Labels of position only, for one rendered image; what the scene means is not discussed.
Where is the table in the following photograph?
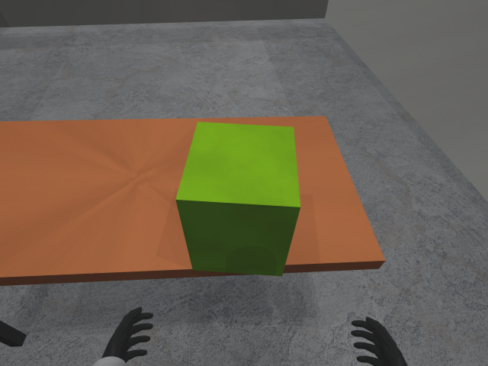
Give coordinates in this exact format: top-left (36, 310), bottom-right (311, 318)
top-left (0, 116), bottom-right (385, 347)

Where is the carton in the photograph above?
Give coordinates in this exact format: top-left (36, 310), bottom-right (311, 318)
top-left (175, 122), bottom-right (300, 276)

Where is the right robot hand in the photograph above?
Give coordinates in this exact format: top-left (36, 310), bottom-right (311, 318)
top-left (351, 317), bottom-right (408, 366)

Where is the left robot hand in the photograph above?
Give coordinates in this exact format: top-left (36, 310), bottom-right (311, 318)
top-left (102, 307), bottom-right (153, 363)

